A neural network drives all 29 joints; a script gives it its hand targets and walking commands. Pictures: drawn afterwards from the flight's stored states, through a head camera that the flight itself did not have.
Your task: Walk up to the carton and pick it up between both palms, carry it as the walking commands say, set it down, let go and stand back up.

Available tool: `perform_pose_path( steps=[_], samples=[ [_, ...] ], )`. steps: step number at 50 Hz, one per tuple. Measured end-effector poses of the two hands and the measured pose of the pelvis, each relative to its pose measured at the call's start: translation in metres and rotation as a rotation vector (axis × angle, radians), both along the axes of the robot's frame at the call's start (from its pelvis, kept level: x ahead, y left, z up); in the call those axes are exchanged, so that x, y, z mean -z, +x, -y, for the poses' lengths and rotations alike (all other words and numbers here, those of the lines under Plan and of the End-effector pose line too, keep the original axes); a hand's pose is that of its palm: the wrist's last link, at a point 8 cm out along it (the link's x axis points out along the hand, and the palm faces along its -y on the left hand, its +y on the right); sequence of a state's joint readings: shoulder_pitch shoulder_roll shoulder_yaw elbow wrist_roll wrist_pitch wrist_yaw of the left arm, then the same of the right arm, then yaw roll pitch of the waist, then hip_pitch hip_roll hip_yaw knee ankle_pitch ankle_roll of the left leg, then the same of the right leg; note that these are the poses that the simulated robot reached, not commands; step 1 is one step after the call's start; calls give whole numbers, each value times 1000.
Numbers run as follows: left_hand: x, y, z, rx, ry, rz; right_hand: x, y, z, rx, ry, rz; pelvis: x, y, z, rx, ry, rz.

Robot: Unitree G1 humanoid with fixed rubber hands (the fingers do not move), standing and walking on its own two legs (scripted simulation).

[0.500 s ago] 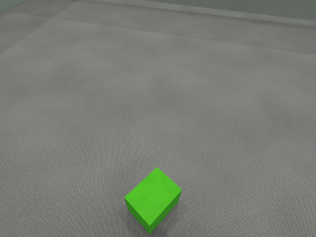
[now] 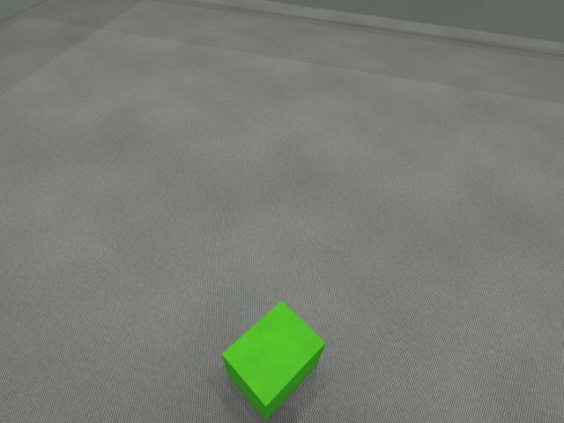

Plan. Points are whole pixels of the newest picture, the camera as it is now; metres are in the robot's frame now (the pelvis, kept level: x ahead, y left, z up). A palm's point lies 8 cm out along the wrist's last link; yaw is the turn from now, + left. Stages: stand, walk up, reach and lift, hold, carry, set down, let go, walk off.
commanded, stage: walk up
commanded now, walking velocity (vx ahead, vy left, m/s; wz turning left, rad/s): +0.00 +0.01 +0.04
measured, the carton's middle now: (273, 360) +0.43 +0.01 -0.67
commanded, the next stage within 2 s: none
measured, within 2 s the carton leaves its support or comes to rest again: neither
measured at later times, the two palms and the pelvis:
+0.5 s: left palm out of the picture +0.01 +0.23 -0.14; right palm out of the picture +0.05 -0.24 -0.14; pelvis +0.00 -0.01 +0.00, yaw +1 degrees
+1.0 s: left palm out of the picture +0.03 +0.24 -0.14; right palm out of the picture +0.04 -0.24 -0.14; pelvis +0.01 -0.01 +0.00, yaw +2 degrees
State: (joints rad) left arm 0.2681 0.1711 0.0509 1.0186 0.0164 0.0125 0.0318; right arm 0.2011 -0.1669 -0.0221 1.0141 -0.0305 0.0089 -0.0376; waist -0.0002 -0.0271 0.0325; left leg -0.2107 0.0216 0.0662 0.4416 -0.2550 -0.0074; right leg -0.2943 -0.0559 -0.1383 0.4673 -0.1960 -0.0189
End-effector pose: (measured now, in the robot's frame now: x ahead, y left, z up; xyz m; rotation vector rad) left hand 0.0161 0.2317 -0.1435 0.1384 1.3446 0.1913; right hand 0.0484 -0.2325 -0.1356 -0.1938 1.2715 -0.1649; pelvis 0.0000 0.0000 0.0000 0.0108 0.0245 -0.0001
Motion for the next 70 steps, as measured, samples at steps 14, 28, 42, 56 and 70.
perform_pose_path(
  steps=[14, 28, 42, 56, 70],
  samples=[
    [-1, 0, 1, -9, 5, 5, 1, 6, 0, -11, 8, 9, 0, 1, 2, -14, 0, -2],
    [-1, -2, 5, -18, 7, -1, 2, 1, 4, -16, 9, -14, 0, 1, 6, -24, 0, -8],
    [-3, 4, 1, -13, 19, 15, 3, 1, 7, -18, 11, -12, 0, 4, 9, -14, 2, 0],
    [-4, 13, -10, -17, 41, 14, 3, -7, 11, -26, 5, -49, 1, 8, 8, -40, -1, 1],
    [-7, 22, -16, -31, 61, 24, 6, 2, 11, -41, 14, -55, 1, 19, 9, -44, -4, 12]
  ],
)
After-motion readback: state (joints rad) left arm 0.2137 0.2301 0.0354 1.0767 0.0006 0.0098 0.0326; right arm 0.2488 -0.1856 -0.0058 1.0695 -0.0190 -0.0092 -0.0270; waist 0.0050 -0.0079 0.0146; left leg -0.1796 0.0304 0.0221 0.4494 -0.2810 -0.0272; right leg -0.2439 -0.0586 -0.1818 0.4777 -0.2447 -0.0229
